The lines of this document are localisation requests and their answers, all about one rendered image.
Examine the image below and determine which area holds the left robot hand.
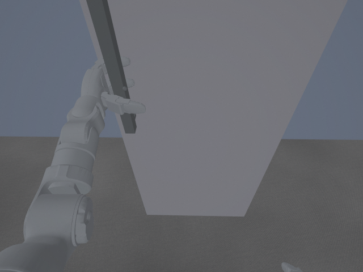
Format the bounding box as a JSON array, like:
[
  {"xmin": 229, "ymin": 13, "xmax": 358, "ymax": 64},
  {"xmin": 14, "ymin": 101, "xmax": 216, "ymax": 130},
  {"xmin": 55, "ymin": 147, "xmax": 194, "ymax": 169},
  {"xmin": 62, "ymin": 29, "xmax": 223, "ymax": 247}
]
[{"xmin": 81, "ymin": 56, "xmax": 146, "ymax": 115}]

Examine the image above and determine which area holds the left robot forearm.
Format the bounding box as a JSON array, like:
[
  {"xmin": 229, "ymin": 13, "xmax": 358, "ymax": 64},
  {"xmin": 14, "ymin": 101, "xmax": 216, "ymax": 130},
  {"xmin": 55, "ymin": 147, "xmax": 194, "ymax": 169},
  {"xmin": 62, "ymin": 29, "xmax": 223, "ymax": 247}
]
[{"xmin": 23, "ymin": 95, "xmax": 105, "ymax": 240}]

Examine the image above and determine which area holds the fridge door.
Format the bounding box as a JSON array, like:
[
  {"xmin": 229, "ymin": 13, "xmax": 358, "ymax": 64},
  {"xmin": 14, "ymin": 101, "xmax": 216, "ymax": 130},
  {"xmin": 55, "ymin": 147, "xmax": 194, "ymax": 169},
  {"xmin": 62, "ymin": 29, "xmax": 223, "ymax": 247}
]
[{"xmin": 80, "ymin": 0, "xmax": 348, "ymax": 216}]

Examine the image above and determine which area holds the robot left upper arm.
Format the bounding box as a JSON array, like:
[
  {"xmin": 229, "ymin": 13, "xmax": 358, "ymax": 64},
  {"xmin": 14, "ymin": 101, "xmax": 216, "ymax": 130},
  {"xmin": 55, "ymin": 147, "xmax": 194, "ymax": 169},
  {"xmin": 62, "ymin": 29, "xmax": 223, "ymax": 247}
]
[{"xmin": 0, "ymin": 194, "xmax": 94, "ymax": 272}]

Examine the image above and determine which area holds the handle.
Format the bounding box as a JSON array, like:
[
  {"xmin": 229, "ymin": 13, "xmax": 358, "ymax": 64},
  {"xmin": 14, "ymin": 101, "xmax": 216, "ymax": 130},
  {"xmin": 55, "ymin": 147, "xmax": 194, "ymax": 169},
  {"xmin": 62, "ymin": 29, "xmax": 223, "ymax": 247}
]
[{"xmin": 86, "ymin": 0, "xmax": 137, "ymax": 134}]

